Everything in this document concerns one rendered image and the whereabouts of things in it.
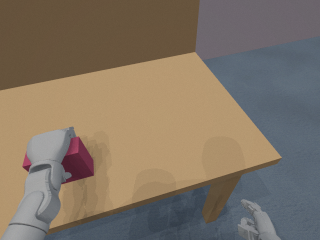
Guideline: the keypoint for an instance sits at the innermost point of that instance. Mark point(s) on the robot left forearm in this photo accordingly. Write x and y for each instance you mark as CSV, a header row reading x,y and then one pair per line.
x,y
40,203

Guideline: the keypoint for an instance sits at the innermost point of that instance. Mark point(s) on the robot left hand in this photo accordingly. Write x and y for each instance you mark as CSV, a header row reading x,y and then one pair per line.
x,y
51,145

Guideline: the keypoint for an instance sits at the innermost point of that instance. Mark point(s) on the table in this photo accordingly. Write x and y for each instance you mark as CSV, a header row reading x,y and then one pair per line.
x,y
124,73

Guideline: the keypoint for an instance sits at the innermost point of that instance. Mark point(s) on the robot right hand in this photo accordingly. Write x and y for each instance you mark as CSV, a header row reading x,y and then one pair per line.
x,y
261,223

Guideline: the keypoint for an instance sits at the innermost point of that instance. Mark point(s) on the sponge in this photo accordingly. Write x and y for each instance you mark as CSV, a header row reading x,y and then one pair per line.
x,y
77,161

